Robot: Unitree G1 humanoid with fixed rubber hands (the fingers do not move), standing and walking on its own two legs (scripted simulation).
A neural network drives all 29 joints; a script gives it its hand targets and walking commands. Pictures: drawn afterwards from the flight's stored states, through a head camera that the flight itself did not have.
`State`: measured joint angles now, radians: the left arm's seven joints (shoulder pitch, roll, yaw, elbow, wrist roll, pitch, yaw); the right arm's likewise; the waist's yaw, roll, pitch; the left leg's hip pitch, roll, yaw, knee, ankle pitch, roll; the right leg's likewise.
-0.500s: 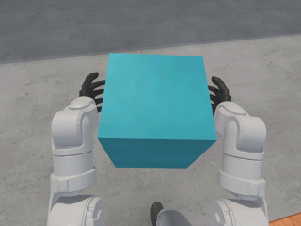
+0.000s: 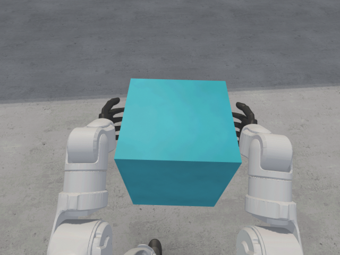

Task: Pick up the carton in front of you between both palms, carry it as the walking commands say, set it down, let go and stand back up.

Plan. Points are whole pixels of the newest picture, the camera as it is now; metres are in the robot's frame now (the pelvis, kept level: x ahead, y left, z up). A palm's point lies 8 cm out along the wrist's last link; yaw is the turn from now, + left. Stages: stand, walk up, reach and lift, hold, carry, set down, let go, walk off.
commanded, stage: carry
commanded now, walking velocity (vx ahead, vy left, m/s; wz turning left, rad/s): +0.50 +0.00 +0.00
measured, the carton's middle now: (175, 147) +0.37 +0.02 +0.03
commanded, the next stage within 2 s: none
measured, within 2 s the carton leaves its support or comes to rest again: neither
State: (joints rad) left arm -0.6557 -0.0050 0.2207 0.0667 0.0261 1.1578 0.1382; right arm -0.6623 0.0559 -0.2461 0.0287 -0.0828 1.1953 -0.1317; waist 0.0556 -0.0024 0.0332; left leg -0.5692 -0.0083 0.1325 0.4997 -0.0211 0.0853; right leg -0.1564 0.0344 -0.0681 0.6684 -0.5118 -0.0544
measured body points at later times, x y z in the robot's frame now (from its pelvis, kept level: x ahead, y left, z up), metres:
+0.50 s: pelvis +0.34 -0.02 +0.01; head +0.34 -0.01 +0.46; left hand +0.65 +0.14 +0.10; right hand +0.66 -0.16 +0.10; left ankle +0.16 +0.07 -0.67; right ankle +0.42 -0.09 -0.71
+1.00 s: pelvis +0.66 +0.04 +0.01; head +0.63 +0.05 +0.46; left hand +0.94 +0.19 +0.09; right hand +0.93 -0.12 +0.09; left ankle +0.73 +0.12 -0.71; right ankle +0.49 -0.08 -0.63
